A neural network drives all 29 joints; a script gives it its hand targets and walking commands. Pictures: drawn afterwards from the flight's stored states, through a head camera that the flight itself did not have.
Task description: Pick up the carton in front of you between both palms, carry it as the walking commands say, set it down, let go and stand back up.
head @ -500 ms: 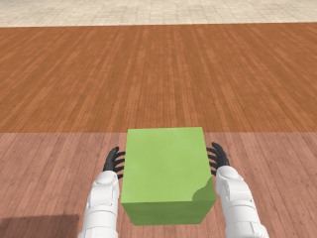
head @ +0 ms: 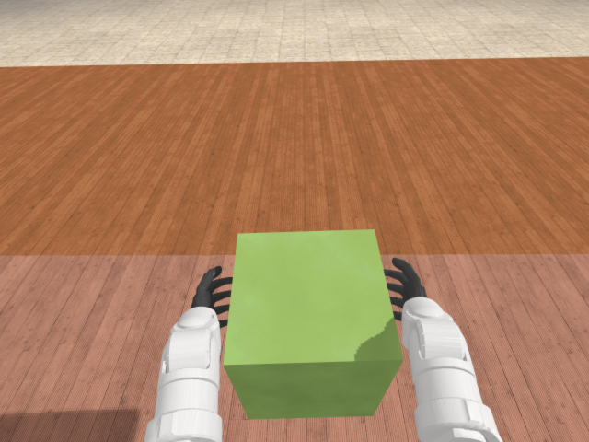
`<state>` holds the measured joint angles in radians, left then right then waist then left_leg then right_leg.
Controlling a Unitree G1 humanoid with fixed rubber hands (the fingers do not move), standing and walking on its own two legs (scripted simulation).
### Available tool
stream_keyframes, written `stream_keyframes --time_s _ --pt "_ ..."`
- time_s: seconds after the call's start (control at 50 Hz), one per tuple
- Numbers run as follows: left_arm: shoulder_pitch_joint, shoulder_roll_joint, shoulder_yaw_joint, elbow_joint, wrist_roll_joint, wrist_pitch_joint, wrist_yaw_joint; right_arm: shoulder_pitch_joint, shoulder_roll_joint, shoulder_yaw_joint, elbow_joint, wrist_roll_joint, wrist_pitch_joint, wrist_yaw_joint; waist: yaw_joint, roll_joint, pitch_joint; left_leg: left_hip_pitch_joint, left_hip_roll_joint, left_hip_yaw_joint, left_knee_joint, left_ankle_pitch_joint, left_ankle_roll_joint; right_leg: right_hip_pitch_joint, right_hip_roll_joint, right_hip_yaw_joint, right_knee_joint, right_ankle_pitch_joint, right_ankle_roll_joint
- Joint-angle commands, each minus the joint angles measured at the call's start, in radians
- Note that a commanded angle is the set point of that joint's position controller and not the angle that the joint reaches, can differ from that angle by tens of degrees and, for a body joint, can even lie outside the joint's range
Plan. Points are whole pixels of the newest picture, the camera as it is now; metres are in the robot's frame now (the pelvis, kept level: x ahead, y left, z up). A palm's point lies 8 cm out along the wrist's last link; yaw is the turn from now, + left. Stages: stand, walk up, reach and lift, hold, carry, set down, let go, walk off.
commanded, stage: reach and lift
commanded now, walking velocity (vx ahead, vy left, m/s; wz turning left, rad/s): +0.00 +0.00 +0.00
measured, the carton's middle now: (308, 328) +0.32 +0.00 -0.05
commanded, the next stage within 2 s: hold in 0.60 s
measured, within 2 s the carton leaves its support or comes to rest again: neither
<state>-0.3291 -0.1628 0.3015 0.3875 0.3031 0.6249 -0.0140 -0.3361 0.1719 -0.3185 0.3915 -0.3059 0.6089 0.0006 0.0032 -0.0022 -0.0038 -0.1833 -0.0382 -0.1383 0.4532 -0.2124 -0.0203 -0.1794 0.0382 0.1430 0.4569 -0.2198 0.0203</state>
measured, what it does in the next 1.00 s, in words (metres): stands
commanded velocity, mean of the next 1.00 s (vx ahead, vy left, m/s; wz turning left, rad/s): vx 0.00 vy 0.00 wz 0.00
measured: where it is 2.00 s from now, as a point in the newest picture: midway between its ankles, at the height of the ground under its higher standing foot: (313, 422)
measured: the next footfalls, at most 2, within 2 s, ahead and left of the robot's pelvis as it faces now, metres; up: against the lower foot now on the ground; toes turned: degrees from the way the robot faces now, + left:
right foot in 1.64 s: +0.26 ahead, -0.12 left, +0.00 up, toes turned -11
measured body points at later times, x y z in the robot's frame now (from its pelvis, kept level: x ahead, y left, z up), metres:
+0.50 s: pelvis +0.02 +0.00 +0.01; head -0.02 +0.00 +0.45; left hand +0.32 +0.15 +0.03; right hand +0.32 -0.15 +0.03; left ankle +0.03 +0.13 -0.74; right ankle +0.02 -0.13 -0.74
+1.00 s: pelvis +0.00 +0.00 +0.01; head -0.04 +0.00 +0.45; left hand +0.30 +0.15 +0.05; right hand +0.31 -0.15 +0.05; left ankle +0.03 +0.13 -0.74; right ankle +0.02 -0.13 -0.74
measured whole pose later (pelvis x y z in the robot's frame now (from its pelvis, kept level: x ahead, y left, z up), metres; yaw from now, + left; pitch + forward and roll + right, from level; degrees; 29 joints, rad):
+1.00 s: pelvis +0.00 +0.00 +0.01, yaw +0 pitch -7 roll +0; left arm -0.28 -0.16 0.23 0.26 0.29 0.77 -0.01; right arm -0.29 0.16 -0.25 0.26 -0.29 0.76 0.01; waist 0.00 0.00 0.01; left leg -0.05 -0.03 -0.13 0.37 -0.18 -0.02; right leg -0.05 0.03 0.14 0.37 -0.19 0.02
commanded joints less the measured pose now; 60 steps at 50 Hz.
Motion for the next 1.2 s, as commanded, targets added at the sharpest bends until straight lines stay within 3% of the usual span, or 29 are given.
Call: stream_keyframes --time_s 0.0,0.28,0.56,0.68,0.8,1.02,1.04,1.08,1.1,1.14,1.18 --pt "-0.534 -0.952 -0.563 -0.006 -0.241 -0.028 -0.243 -0.501 0.953 0.565 0.028 0.235 -0.011 0.260 -0.002 0.006 -0.267 0.102 -0.055 0.082 -0.086 0.096 0.007 0.064 0.060 -0.089 -0.088 0.100 -0.006" --pt "-0.425 -0.933 -0.600 -0.101 -0.265 0.006 -0.231 -0.396 0.931 0.602 -0.069 0.263 0.022 0.254 0.001 0.005 -0.267 0.162 -0.064 0.073 -0.112 0.239 0.000 0.127 0.067 -0.079 -0.113 0.238 0.003" --pt "-0.421 -0.918 -0.608 -0.144 -0.276 0.037 -0.234 -0.387 0.928 0.616 -0.115 0.275 0.056 0.250 0.001 -0.003 -0.239 0.165 -0.066 0.074 -0.126 0.222 0.003 0.146 0.065 -0.076 -0.128 0.232 0.008" --pt "-0.413 -0.921 -0.680 -0.241 -0.322 0.075 -0.227 -0.378 0.932 0.682 -0.207 0.315 0.096 0.243 -0.005 -0.001 -0.280 0.209 -0.066 0.069 -0.138 0.282 -0.002 0.193 0.065 -0.074 -0.140 0.296 0.011" --pt "-0.415 -0.878 -0.606 -0.180 -0.277 0.113 -0.227 -0.385 0.885 0.611 -0.147 0.279 0.132 0.246 0.001 -0.001 -0.142 0.154 -0.061 0.080 -0.164 0.106 0.007 0.137 0.058 -0.078 -0.168 0.118 0.002" --pt "-0.512 -0.914 -0.612 -0.161 -0.286 0.102 -0.237 -0.484 0.913 0.614 -0.128 0.284 0.118 0.259 -0.002 0.003 -0.190 0.161 -0.056 0.082 -0.147 0.071 0.007 0.131 0.056 -0.086 -0.150 0.076 -0.004" --pt "-0.522 -0.914 -0.615 -0.166 -0.293 0.103 -0.233 -0.493 0.906 0.624 -0.142 0.284 0.119 0.255 -0.003 0.040 -0.215 0.058 0.104 0.048 -0.078 -0.083 0.013 0.009 -0.106 -0.041 -0.070 -0.080 -0.010" --pt "-0.525 -0.907 -0.638 -0.201 -0.310 0.105 -0.225 -0.481 0.906 0.639 -0.169 0.303 0.124 0.244 -0.007 0.036 -0.213 -0.042 0.110 -0.010 -0.129 -0.478 0.037 -0.076 -0.074 -0.042 -0.055 -0.421 -0.021" --pt "-0.541 -0.907 -0.659 -0.230 -0.322 0.110 -0.222 -0.492 0.904 0.654 -0.196 0.313 0.131 0.237 -0.010 0.046 -0.197 -0.065 0.124 -0.021 -0.139 -0.547 0.045 -0.116 -0.063 -0.069 -0.023 -0.451 -0.017" --pt "-0.544 -0.903 -0.703 -0.273 -0.355 0.133 -0.213 -0.487 0.902 0.692 -0.247 0.335 0.154 0.222 -0.010 0.113 -0.242 -0.039 0.176 -0.061 -0.157 -0.470 0.069 -0.131 -0.035 -0.160 0.108 -0.251 -0.009" --pt "-0.526 -0.891 -0.754 -0.329 -0.402 0.171 -0.204 -0.461 0.883 0.746 -0.308 0.370 0.194 0.205 -0.005 0.160 -0.290 -0.037 0.215 -0.085 -0.154 -0.466 0.104 -0.121 -0.013 -0.221 0.099 -0.192 -0.013"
